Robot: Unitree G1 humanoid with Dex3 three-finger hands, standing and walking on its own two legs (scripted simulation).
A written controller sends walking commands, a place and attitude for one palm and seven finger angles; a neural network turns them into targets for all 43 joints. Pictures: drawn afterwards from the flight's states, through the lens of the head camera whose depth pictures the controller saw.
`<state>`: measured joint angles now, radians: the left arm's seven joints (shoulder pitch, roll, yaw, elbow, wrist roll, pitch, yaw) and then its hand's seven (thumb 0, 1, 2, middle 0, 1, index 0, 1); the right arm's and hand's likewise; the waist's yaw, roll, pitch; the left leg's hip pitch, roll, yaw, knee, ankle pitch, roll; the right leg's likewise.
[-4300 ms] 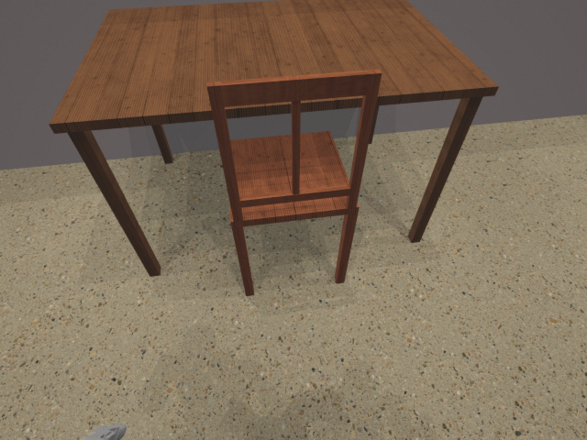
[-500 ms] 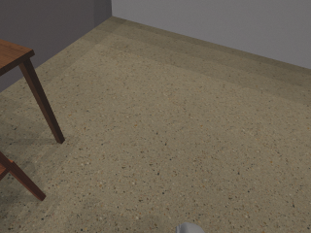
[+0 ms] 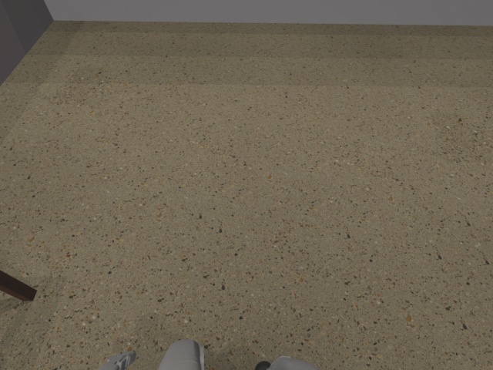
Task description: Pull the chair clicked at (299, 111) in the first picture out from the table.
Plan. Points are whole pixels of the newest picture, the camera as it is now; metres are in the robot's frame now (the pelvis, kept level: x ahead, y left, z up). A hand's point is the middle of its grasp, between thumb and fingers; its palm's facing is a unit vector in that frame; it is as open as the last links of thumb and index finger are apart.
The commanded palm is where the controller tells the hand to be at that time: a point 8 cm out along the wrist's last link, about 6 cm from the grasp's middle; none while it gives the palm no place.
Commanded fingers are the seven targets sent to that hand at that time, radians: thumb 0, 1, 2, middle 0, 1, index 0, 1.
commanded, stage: walk to a spot facing it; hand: left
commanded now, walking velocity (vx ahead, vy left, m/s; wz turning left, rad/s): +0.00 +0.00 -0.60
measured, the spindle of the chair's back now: out of the picture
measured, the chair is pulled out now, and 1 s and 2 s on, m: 0.00 0.00 0.00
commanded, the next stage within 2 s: turn to face it in 1.60 s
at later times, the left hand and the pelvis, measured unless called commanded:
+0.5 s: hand out of the picture +0.13 +0.29 -0.16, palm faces -0.22 -0.95 -0.20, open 7.4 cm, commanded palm none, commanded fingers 0.00 0.90 0.90 -0.20 -0.30 -0.20 -0.30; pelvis +0.03 +0.09 +0.02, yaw -19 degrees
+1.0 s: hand (188, 313) +0.23 +0.12 -0.13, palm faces -0.57 -0.77 -0.28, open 7.4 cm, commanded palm none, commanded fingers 0.00 0.90 0.90 -0.20 -0.30 -0.20 -0.30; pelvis +0.01 +0.04 +0.02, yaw -37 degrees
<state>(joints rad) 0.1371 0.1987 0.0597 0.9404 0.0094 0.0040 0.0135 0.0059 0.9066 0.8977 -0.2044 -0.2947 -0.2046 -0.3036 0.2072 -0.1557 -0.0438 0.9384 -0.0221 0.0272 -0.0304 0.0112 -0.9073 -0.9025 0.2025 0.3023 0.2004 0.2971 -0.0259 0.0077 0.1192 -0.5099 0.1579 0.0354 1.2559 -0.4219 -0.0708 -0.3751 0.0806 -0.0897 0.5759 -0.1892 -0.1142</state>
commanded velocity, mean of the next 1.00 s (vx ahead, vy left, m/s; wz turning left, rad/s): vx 0.02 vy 0.00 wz -0.60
